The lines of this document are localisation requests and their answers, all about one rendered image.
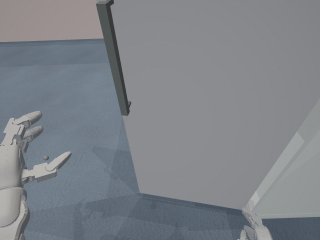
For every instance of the handle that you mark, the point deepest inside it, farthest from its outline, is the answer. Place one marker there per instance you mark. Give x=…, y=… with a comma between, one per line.
x=109, y=35

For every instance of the right robot hand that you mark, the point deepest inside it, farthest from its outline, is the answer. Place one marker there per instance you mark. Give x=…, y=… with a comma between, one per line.
x=258, y=230

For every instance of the fridge door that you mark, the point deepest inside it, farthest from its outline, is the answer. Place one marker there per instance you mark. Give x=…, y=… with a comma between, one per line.
x=218, y=89

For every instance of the left robot hand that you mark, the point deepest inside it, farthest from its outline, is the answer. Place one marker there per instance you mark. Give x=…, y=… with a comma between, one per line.
x=15, y=144

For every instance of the robot left forearm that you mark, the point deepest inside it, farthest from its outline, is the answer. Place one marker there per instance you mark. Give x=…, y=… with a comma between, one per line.
x=14, y=213

